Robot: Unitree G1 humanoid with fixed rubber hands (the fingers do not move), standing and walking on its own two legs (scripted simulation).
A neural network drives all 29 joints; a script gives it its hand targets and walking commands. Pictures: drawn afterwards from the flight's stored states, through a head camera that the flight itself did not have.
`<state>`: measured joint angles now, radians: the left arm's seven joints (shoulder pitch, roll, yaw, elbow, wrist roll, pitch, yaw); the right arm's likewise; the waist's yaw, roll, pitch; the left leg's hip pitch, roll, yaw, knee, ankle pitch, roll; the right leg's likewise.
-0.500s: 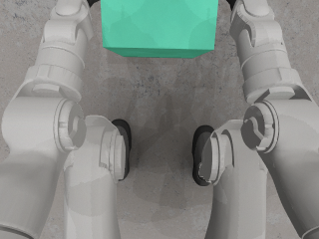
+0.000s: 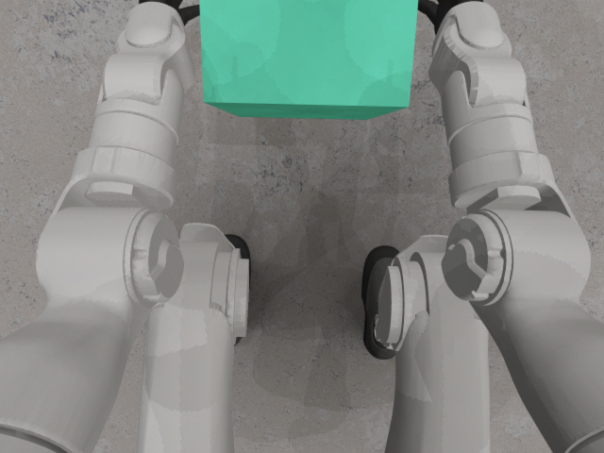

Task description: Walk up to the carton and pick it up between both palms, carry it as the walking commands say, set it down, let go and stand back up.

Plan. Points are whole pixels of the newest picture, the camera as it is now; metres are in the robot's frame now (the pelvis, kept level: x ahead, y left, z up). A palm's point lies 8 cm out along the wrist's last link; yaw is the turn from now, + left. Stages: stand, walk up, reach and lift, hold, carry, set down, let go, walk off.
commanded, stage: reach and lift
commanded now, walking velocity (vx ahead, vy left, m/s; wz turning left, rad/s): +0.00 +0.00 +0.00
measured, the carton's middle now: (306, 50) +0.52 +0.02 -0.21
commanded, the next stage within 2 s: none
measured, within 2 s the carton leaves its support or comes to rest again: neither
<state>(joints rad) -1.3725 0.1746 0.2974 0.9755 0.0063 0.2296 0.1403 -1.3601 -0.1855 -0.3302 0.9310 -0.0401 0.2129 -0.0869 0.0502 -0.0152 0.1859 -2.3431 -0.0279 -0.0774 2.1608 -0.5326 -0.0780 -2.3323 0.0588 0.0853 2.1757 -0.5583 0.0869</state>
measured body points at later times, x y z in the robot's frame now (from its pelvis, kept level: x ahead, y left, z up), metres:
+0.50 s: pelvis -0.01 +0.00 +0.04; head +0.36 +0.02 +0.28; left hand +0.55 +0.17 -0.11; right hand +0.57 -0.12 -0.11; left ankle +0.12 +0.14 -0.33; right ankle +0.11 -0.14 -0.33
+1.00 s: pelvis -0.03 +0.00 +0.07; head +0.33 +0.02 +0.33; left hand +0.53 +0.16 -0.05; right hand +0.56 -0.12 -0.04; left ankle +0.12 +0.14 -0.33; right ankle +0.11 -0.14 -0.33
